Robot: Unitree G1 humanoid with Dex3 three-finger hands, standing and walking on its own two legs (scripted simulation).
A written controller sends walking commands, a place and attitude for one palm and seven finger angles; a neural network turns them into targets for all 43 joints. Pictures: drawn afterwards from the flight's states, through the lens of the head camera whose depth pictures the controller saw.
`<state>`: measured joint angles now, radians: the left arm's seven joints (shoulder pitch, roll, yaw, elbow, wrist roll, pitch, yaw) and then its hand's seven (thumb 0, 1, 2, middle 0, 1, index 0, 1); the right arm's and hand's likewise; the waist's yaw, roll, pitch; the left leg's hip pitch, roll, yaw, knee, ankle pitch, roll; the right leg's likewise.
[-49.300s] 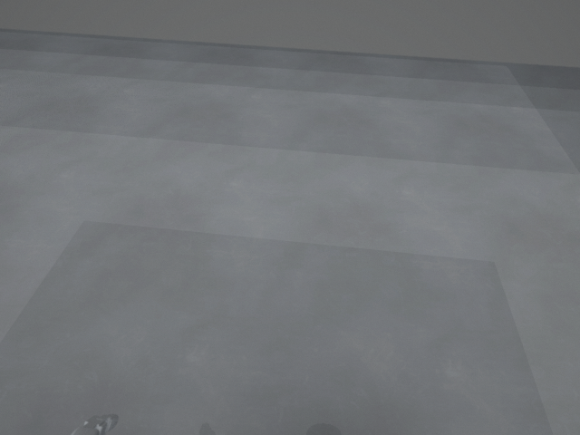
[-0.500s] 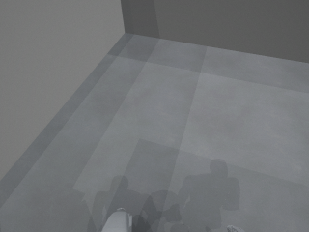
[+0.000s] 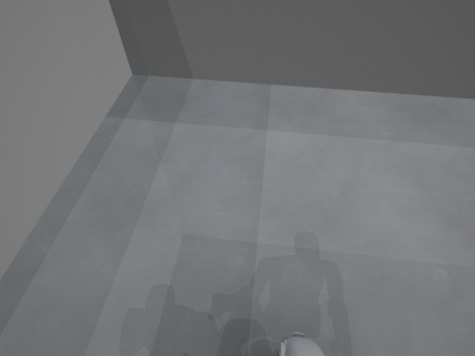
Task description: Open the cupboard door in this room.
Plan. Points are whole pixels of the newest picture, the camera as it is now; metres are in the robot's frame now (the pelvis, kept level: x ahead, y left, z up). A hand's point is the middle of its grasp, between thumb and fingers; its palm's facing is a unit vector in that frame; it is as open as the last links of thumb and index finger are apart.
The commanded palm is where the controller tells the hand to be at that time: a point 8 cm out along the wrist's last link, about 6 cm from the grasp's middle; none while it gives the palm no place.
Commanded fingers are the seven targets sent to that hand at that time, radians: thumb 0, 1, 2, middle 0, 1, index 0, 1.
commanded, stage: walk to a spot facing it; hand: left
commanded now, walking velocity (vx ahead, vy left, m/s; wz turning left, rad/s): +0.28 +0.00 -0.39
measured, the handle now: out of the picture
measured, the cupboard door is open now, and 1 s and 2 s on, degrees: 51 51 51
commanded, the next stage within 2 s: turn to face it in 0.04 s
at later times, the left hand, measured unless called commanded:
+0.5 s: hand (178, 311) +0.24 +0.15 -0.20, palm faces +0.12 -0.98 -0.16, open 7.3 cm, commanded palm none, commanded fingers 0.00 0.90 0.90 -0.20 -0.30 -0.20 -0.30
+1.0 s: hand (183, 296) +0.26 +0.13 -0.16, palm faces +0.36 -0.88 -0.31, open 7.4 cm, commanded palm none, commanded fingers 0.00 0.90 0.90 -0.20 -0.30 -0.20 -0.30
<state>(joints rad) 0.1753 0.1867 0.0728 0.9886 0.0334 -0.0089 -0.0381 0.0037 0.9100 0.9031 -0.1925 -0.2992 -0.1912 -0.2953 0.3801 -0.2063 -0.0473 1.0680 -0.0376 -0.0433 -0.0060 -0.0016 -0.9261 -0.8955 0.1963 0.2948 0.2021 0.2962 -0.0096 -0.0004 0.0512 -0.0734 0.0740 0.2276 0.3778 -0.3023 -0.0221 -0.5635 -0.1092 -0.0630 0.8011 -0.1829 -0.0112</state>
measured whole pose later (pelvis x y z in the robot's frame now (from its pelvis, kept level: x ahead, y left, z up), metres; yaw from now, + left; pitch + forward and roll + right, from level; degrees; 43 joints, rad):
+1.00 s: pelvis +0.25 -0.10 -0.01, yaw +22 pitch +3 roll +1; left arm 0.18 0.21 0.05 0.89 0.03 0.01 0.03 0.00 0.91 0.90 -0.20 -0.30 -0.20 -0.30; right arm 0.18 -0.26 -0.10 0.93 -0.03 0.07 0.02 0.00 -0.90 -0.90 0.20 0.30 0.20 0.30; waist -0.02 0.04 0.06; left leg -0.58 -0.05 -0.05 0.94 -0.42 -0.03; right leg -0.26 -0.05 -0.06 0.56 -0.35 0.00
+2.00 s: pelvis +0.31 -0.14 -0.02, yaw +61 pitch +1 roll +2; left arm 0.25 0.22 0.05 0.90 0.02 0.02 0.01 0.00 0.91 0.90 -0.20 -0.30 -0.20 -0.30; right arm 0.11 -0.23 -0.07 0.90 -0.02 0.05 0.03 0.01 -0.90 -0.90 0.19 0.29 0.20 0.30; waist 0.01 -0.05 0.10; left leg -0.32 0.00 0.08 0.61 -0.27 0.01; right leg -0.31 -0.18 -0.24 0.77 -0.47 0.04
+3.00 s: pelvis +0.36 -0.14 +0.00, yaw +94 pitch +2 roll -1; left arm 0.12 0.26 0.07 0.87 0.02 0.05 0.01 0.01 0.91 0.90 -0.20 -0.30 -0.19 -0.30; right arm 0.17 -0.22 -0.05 0.91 -0.03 0.04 0.01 0.00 -0.90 -0.90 0.20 0.30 0.21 0.30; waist -0.01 0.00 0.09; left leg -0.31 -0.03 -0.06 0.50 -0.22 0.02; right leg -0.45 -0.07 0.00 0.92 -0.42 0.08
